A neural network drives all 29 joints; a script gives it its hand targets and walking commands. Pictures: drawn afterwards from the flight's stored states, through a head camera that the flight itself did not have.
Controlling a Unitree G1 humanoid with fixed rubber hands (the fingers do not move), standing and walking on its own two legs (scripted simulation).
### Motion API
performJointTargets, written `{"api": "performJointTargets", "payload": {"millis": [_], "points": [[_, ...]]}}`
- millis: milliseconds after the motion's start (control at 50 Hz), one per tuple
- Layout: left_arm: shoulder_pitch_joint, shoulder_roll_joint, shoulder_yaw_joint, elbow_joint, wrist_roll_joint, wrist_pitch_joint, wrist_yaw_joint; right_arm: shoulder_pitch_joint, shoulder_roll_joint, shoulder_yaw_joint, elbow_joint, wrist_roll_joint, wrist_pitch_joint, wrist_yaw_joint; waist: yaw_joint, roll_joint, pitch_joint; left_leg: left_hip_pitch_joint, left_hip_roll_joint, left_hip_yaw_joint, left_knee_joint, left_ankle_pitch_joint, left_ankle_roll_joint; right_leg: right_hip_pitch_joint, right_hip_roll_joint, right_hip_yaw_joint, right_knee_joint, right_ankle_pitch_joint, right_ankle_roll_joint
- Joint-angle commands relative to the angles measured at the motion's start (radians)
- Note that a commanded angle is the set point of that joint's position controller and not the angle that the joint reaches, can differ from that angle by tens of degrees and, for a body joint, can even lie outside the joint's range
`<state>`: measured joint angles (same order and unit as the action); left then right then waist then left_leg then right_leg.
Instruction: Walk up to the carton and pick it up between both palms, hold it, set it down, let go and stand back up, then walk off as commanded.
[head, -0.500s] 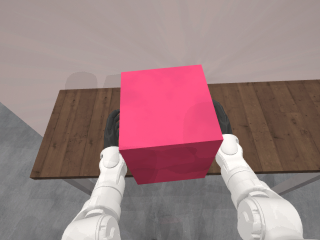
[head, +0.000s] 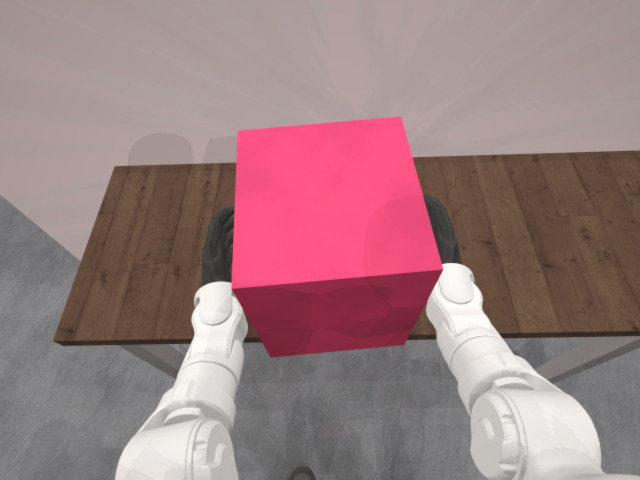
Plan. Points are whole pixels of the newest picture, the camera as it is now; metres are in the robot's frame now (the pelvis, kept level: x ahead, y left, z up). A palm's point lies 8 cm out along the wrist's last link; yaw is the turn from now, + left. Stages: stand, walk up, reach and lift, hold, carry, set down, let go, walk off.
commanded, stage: set down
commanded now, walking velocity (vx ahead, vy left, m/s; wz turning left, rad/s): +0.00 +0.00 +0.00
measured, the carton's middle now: (329, 248) +0.42 +0.04 +0.00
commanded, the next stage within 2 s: none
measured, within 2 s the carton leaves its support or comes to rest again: neither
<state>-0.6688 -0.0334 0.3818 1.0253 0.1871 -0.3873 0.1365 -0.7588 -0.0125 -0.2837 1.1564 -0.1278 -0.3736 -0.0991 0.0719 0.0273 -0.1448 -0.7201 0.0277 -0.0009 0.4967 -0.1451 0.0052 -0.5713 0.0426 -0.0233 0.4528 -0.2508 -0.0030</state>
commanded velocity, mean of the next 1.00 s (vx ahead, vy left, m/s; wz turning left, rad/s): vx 0.00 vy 0.00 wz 0.00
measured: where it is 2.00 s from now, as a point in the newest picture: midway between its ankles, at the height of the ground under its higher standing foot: outside the picture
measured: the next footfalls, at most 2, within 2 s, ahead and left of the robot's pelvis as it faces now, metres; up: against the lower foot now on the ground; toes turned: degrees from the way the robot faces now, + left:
none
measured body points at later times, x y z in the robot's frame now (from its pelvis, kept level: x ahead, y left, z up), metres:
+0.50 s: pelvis -0.01 +0.00 +0.00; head +0.10 +0.01 +0.44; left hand +0.32 +0.21 -0.04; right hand +0.39 -0.18 -0.02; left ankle +0.03 +0.11 -0.73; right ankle -0.04 -0.11 -0.73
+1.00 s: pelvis -0.03 +0.00 +0.00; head +0.05 +0.01 +0.44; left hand +0.29 +0.22 -0.02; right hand +0.34 -0.19 -0.01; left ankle +0.03 +0.11 -0.73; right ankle -0.04 -0.11 -0.73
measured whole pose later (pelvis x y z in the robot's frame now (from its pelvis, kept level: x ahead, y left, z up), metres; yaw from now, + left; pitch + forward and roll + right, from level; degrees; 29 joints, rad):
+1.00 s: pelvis -0.03 +0.00 +0.00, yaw +0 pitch +14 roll -2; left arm -0.31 0.09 0.11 0.79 -0.10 -0.39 0.09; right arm -0.40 -0.20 -0.06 0.94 0.22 -0.42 0.00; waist 0.07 0.00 -0.10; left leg -0.63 0.03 0.00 0.50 -0.12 0.00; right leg -0.49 0.04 -0.02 0.48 -0.24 0.00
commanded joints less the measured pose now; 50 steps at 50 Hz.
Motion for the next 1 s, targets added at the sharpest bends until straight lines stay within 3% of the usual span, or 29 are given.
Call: {"api": "performJointTargets", "payload": {"millis": [0,100,180,320,460,620,720,980], "points": [[-0.344,0.056,-0.105,-0.131,-0.042,-0.032,-0.055,-0.358,-0.079,0.096,-0.168,0.017,-0.073,0.032,-0.033,-0.062,-0.825,0.532,-0.008,0.03,0.106,0.577,-0.053,0.203,0.026,-0.004,0.023,0.518,0.022],[-0.281,0.103,-0.122,-0.149,-0.071,-0.026,-0.045,-0.307,-0.169,0.102,-0.16,0.061,-0.099,0.025,-0.048,-0.052,-0.804,0.556,-0.003,0.016,0.098,0.606,-0.06,0.199,0.038,-0.011,0.013,0.514,0.019],[-0.221,0.119,-0.139,-0.179,-0.098,-0.02,-0.038,-0.263,-0.206,0.138,-0.151,0.11,-0.108,0.033,-0.041,-0.042,-0.787,0.594,0.005,0.006,0.101,0.643,-0.065,0.176,0.046,-0.013,0.001,0.489,0.015],[-0.022,0.126,-0.152,-0.338,-0.113,-0.021,-0.055,-0.078,-0.236,0.256,-0.165,0.208,-0.135,0.068,-0.025,-0.041,-0.723,0.686,0.013,-0.021,0.099,0.74,-0.066,0.202,0.051,-0.01,0.0,0.569,0.024],[0.025,0.183,-0.248,-0.458,-0.225,-0.071,-0.054,-0.031,-0.276,0.315,-0.338,0.278,-0.139,0.098,-0.042,-0.066,-0.7,0.641,0.001,-0.02,0.081,0.586,-0.054,0.18,0.041,-0.001,0.008,0.484,0.025],[0.08,0.21,-0.339,-0.431,-0.326,-0.085,-0.056,0.065,-0.321,0.319,-0.401,0.305,-0.108,0.127,-0.058,-0.065,-0.624,0.644,-0.003,-0.025,0.061,0.394,-0.055,0.085,0.025,-0.001,-0.001,0.275,0.01],[0.095,0.227,-0.333,-0.397,-0.33,-0.069,-0.066,0.104,-0.331,0.325,-0.381,0.32,-0.097,0.131,-0.057,-0.063,-0.567,0.64,-0.004,-0.031,0.049,0.349,-0.053,0.094,0.015,0.003,-0.006,0.228,0.008],[0.206,0.225,-0.33,-0.476,-0.308,-0.034,-0.073,0.231,-0.317,0.358,-0.42,0.361,-0.106,0.131,-0.056,-0.056,-0.456,0.68,-0.006,-0.046,0.018,0.312,-0.044,0.178,0.0,0.014,-0.035,0.217,0.004]]}}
